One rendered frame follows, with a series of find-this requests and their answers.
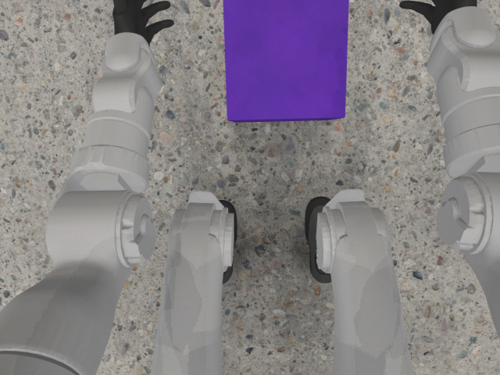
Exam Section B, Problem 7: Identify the robot thigh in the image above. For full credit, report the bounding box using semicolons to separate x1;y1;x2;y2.
316;201;413;375
151;202;234;375

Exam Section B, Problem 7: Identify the right robot thigh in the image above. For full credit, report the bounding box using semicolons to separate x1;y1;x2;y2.
316;201;413;375

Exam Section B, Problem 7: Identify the robot left forearm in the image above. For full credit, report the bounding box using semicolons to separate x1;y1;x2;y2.
45;32;162;256

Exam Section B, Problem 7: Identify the carton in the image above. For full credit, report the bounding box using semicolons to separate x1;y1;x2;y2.
223;0;349;123

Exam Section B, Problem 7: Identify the robot right hand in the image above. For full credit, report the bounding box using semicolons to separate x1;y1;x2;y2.
399;0;477;35

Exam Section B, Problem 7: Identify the robot left upper arm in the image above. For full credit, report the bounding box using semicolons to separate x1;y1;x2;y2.
0;190;156;375

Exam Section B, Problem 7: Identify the left robot thigh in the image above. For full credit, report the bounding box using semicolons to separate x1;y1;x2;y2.
151;202;234;375

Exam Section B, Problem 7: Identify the robot right upper arm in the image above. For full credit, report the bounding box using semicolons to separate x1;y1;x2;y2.
436;172;500;339

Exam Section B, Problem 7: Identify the robot right forearm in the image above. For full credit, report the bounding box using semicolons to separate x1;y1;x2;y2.
427;6;500;178

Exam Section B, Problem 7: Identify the robot left hand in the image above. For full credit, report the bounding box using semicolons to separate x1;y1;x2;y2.
112;0;174;46

